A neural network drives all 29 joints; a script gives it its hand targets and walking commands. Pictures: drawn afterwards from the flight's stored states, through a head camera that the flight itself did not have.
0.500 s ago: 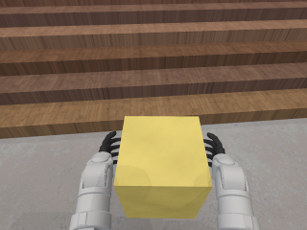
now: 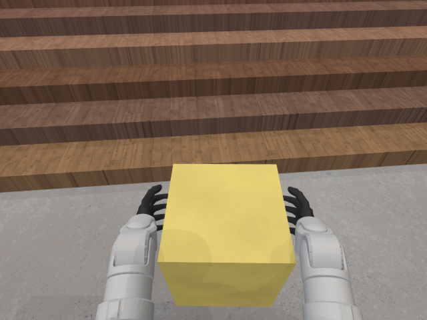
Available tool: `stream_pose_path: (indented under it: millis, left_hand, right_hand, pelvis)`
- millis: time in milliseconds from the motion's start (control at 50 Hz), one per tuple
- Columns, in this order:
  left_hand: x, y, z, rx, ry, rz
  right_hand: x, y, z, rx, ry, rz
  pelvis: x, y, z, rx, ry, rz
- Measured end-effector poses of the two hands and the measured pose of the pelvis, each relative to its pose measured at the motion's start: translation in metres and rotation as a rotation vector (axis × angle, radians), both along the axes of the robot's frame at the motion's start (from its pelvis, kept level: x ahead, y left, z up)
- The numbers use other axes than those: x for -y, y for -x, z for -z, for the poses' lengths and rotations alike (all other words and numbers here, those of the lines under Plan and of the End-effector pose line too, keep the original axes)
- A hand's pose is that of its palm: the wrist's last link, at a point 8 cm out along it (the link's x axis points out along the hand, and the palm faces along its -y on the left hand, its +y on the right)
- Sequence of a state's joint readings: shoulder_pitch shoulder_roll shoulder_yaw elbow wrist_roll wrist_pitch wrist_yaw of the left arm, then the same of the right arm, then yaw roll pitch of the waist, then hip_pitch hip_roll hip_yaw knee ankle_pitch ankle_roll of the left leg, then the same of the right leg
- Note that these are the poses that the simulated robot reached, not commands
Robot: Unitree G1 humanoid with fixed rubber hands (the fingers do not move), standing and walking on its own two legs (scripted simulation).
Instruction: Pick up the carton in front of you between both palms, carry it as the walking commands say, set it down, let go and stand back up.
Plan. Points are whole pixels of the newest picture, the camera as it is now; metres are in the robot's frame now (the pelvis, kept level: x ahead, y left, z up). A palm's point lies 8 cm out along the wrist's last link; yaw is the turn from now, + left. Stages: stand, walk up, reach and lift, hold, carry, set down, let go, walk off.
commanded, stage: hold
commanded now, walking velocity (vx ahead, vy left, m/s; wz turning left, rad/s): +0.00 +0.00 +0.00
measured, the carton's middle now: (224, 238) +0.29 +0.00 -0.03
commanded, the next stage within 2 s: carry in 0.14 s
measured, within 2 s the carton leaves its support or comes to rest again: neither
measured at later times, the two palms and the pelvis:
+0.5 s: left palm (145, 185) +0.35 +0.16 +0.07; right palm (292, 189) +0.35 -0.14 +0.07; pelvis +0.08 +0.02 -0.01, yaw -2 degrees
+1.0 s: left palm (158, 113) +0.63 +0.18 +0.07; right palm (265, 113) +0.62 -0.12 +0.07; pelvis +0.35 +0.04 -0.03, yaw -2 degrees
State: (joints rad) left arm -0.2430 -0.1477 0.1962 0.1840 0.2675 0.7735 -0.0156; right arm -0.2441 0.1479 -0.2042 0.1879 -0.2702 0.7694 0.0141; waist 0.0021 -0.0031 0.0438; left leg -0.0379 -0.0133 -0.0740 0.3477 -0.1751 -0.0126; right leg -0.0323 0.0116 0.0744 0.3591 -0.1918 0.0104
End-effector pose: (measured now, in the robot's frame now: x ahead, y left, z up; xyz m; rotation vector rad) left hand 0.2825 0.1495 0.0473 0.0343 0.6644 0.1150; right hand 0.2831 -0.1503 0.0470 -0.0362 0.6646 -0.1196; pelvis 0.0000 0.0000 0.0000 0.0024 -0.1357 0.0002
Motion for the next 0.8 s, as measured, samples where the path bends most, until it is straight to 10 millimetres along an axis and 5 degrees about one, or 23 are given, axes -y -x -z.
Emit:
stream_pose_path:
  millis: [180, 340, 500, 600, 680, 800]
  left_hand:
    - [0.0, -0.002, 0.0, 0.005, 0.009, -0.004]
    - [0.001, -0.026, -0.016, 0.062, 0.029, -0.01]
    - [-0.013, -0.072, -0.023, 0.012, 0.037, -0.007]
    - [0.001, -0.113, -0.028, -0.032, 0.072, -0.004]
    - [0.014, -0.148, -0.027, -0.015, 0.067, 0.001]
    - [0.001, -0.201, -0.036, -0.057, 0.075, -0.064]
  right_hand:
    - [0.0, -0.002, 0.0, 0.005, -0.008, 0.01]
    - [0.001, -0.023, -0.017, 0.063, -0.027, 0.034]
    - [-0.014, -0.066, -0.025, 0.013, -0.049, 0.062]
    - [0.0, -0.095, -0.026, -0.027, -0.058, 0.108]
    - [0.013, -0.131, -0.026, -0.011, -0.081, 0.124]
    - [0.001, -0.202, -0.038, -0.056, -0.086, 0.072]
  pelvis:
    - [0.0, 0.001, 0.003, -0.045, 0.001, 0.004]
    - [-0.003, -0.022, 0.01, -0.154, 0.004, -0.001]
    - [-0.016, -0.077, 0.014, -0.216, -0.007, 0.041]
    - [-0.01, -0.117, 0.009, -0.232, 0.027, 0.049]
    - [-0.001, -0.157, 0.015, -0.231, 0.033, 0.007]
    - [0.0, -0.217, 0.001, -0.242, -0.008, 0.001]
